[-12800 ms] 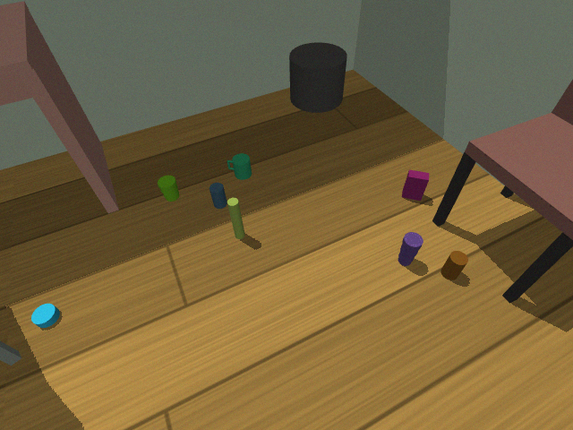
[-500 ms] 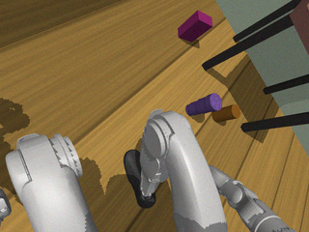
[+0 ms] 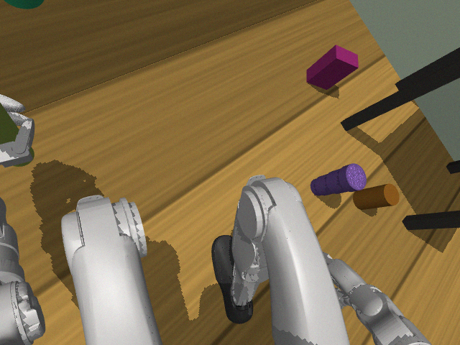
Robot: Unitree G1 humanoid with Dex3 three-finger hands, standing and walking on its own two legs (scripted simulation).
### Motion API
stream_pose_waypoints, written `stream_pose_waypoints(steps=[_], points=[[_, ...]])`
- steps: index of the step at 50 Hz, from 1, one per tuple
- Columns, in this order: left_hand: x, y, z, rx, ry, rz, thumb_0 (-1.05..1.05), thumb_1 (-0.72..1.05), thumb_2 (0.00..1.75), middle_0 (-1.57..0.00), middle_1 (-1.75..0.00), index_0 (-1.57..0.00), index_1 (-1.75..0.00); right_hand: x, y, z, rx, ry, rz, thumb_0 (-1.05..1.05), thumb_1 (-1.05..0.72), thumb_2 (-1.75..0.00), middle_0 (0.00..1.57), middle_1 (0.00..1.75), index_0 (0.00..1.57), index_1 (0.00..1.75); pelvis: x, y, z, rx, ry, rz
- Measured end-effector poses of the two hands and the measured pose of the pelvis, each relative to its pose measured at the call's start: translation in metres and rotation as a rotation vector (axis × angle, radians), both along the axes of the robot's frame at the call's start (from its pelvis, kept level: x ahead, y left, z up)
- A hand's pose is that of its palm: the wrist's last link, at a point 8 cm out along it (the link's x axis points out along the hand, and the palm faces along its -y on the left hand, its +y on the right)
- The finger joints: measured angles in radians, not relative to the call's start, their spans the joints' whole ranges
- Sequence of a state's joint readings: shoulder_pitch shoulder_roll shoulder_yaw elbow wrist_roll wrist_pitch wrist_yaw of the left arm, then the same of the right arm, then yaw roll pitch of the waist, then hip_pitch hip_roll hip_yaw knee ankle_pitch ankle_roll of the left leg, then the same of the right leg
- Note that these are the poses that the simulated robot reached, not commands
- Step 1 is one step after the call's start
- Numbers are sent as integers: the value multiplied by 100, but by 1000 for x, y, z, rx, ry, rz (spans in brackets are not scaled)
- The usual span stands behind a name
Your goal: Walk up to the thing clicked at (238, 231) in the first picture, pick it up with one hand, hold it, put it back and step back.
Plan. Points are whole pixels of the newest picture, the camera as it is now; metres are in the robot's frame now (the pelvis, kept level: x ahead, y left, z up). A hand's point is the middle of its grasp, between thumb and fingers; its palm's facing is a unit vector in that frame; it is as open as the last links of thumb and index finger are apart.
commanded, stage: settle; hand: left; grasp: from the side
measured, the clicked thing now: (1, 134) +0.42 +0.32 -0.12
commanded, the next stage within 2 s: lift in 1.34 s
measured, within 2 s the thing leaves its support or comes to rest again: neither
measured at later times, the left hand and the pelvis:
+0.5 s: hand out of the picture +0.42 +0.30 +0.00, palm faces +0.27 -0.96 -0.05, open 5.8 cm; pelvis +0.01 -0.01 +0.04, yaw +5 degrees
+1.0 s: hand out of the picture +0.42 +0.29 +0.04, palm faces +0.28 -0.96 -0.04, open 5.8 cm; pelvis +0.02 -0.02 +0.07, yaw +8 degrees
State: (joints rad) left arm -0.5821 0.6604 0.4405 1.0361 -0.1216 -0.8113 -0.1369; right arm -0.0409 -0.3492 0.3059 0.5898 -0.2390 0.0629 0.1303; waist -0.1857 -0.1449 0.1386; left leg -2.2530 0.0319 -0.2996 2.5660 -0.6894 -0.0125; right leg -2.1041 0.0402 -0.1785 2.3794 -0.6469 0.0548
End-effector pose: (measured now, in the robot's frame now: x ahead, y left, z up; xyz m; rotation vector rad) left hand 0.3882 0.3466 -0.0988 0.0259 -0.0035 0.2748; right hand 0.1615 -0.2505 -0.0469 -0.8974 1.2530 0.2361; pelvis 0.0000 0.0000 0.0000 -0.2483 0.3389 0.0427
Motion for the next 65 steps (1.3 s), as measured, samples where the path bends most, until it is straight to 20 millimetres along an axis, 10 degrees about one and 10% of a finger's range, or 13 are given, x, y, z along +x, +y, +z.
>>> stream_pose_waypoints(steps=[24, 65], points=[[-6, 3, 95, 16, 40, 1, 2, 11, 111, -96, -109, -99, -110, 10, -5, -14, 179, -63, -239, 0, -88, -89, 21, 30, 21, 30, 12, -11, 34, 87, 166, 50], [0, -11, 156, -5, 59, 16, 2, 10, 111, -96, -109, -99, -111, 8, -11, 15, 223, -110, -310, 0, -89, -89, 20, 30, 21, 30, 14, -17, 78, 132, 227, 76]])
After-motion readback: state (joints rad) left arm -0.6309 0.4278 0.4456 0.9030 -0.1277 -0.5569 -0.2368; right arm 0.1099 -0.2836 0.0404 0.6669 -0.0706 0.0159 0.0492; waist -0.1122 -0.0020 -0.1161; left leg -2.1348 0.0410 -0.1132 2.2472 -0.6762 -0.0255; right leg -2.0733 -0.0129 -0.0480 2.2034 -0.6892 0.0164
